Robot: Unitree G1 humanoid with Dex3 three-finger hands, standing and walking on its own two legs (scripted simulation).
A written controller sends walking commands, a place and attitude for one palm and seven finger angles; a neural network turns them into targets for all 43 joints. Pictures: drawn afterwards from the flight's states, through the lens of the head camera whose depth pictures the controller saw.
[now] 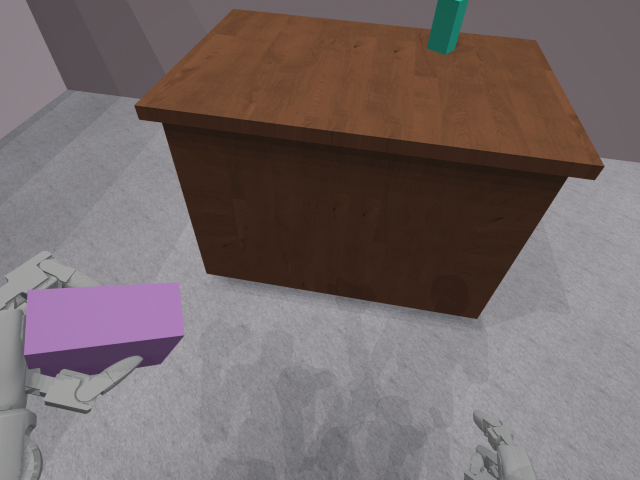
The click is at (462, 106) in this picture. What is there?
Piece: table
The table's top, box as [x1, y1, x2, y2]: [134, 9, 604, 179]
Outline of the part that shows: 134,105 139,119 581,178 594,179 604,166 536,41 528,39 460,32 455,49 444,55 426,48 430,29 233,9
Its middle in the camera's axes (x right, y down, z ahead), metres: +0.14 -0.47 +1.11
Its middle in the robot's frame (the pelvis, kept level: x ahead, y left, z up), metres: +1.15 -0.07 -0.01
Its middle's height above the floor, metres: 0.76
